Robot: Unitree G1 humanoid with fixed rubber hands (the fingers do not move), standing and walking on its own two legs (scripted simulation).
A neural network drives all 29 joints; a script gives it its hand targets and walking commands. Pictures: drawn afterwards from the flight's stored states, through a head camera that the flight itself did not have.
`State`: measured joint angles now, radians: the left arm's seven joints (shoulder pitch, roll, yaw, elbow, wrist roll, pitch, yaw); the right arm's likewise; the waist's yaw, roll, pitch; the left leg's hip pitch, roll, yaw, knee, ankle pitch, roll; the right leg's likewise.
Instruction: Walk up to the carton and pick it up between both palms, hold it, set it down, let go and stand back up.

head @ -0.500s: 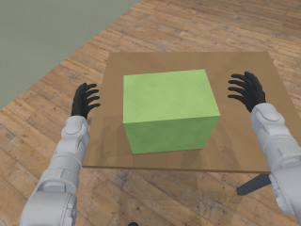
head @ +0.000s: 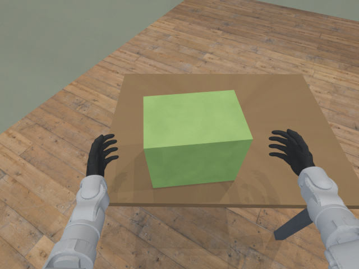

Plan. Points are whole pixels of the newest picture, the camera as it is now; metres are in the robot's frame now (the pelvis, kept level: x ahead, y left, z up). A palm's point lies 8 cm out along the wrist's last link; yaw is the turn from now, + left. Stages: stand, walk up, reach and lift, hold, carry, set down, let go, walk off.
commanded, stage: set down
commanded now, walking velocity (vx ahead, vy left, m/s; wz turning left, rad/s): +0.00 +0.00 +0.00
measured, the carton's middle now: (191, 141) +0.48 +0.02 -0.05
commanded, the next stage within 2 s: let go in 1.98 s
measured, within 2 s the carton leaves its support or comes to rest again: neither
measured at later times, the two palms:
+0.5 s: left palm (106, 193) +0.28 +0.22 -0.02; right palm (313, 197) +0.31 -0.26 -0.01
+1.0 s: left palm (101, 217) +0.24 +0.22 -0.04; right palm (312, 230) +0.24 -0.26 -0.05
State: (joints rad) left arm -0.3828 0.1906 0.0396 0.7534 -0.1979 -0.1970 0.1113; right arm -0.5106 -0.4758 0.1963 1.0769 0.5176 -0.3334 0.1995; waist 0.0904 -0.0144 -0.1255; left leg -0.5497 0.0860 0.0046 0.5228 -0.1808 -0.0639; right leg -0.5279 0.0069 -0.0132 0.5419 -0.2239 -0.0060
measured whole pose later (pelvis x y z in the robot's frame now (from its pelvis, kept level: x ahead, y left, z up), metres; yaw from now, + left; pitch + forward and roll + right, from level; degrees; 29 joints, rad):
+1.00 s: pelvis +0.02 +0.00 +0.00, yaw -1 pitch +3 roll +1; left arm 0.03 0.17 0.00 0.76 -0.21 -0.44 0.08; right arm -0.05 -0.38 0.17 0.98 0.39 -0.61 0.16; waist 0.03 0.00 -0.01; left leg -0.35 0.07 0.03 0.57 -0.27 -0.06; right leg -0.36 -0.01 0.02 0.64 -0.34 -0.01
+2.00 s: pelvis +0.05 +0.02 +0.02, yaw +0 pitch -5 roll +0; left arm 0.19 0.19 0.03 0.53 0.03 0.10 0.00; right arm 0.14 -0.17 -0.04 0.81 -0.01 -0.24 0.01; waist 0.01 -0.02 0.10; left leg -0.05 0.06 0.04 0.37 -0.23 -0.04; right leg -0.01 -0.02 0.01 0.34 -0.24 0.02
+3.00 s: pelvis +0.01 +0.03 +0.01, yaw +1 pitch -4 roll -1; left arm 0.30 0.27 0.01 0.74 0.02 -0.02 0.00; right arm 0.33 -0.27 -0.01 0.73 -0.02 -0.03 -0.01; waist -0.01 -0.02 0.03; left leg -0.19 0.05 0.01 0.47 -0.21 -0.02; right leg -0.14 -0.03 -0.01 0.43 -0.22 0.04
